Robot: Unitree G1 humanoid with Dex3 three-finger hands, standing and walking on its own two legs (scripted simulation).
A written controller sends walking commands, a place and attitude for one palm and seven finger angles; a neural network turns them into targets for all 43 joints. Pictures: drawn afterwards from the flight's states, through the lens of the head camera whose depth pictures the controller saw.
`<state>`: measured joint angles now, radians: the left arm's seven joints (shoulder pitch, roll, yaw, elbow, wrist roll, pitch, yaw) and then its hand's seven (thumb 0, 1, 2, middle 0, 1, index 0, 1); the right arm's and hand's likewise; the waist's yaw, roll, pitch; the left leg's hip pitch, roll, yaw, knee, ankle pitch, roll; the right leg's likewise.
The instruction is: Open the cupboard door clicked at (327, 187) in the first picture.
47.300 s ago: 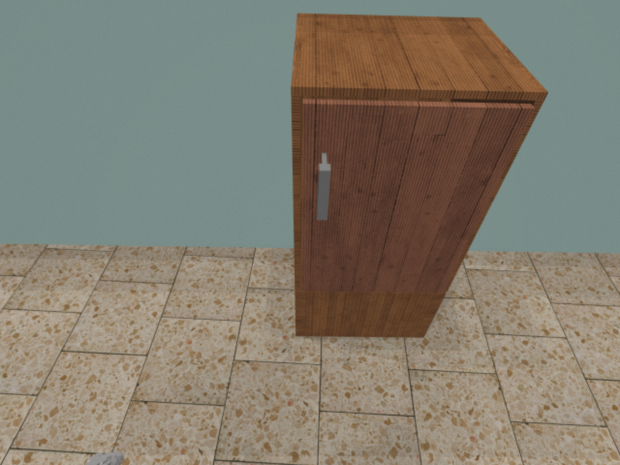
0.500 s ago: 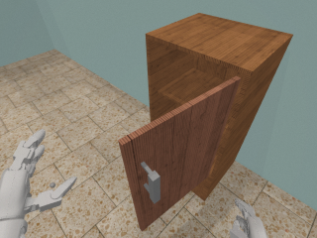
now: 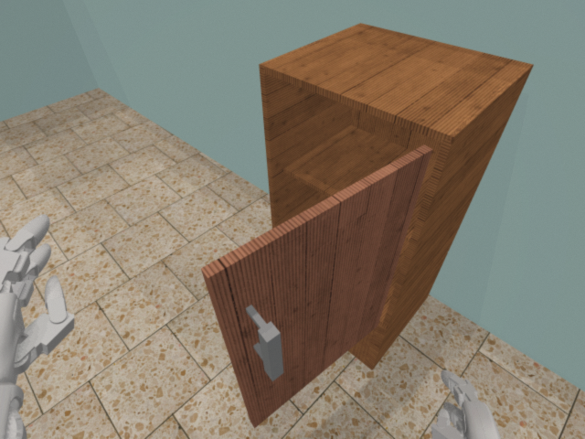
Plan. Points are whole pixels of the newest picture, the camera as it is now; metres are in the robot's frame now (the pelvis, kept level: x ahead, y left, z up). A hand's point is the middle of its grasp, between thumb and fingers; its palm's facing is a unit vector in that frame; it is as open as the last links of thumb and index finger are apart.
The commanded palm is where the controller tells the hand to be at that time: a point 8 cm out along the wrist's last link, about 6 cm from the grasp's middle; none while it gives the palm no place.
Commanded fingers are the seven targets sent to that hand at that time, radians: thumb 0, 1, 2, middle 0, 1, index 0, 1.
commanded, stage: draw the hand back to the body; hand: left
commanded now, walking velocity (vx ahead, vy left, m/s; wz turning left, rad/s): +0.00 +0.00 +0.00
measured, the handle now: (263, 342) +0.26 +0.08 -0.03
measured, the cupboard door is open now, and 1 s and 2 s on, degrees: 81 81 81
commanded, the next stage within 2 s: step back with the hand held close in 0.08 s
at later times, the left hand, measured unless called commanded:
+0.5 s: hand (67, 314) +0.19 +0.26 +0.16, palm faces +0.34 -0.80 -0.50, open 7.4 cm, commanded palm +0.13 +0.30 +0.18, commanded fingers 0.00 0.90 0.90 -0.20 -0.30 -0.20 -0.30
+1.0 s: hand out of the picture +0.07 +0.29 +0.17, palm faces +0.46 -0.74 -0.49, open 7.4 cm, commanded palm +0.01 +0.33 +0.18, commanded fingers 0.00 0.90 0.90 -0.20 -0.30 -0.20 -0.30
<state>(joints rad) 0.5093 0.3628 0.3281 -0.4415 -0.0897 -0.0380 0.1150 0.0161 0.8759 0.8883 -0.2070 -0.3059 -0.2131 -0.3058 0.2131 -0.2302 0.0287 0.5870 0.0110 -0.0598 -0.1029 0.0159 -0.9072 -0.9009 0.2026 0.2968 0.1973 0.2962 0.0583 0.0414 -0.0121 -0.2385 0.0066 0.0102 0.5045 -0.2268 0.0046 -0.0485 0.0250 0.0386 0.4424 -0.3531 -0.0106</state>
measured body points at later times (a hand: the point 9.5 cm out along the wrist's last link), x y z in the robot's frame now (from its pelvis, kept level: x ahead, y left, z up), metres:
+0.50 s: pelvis -0.02 +0.00 +0.00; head -0.01 -0.01 +0.45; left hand +0.16 +0.30 +0.19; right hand +0.16 -0.24 -0.08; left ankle +0.03 +0.12 -0.74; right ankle -0.07 -0.12 -0.74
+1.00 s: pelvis -0.12 +0.02 -0.01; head -0.10 +0.02 +0.44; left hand +0.04 +0.33 +0.19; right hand +0.06 -0.21 -0.10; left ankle +0.02 +0.12 -0.73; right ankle -0.07 -0.11 -0.74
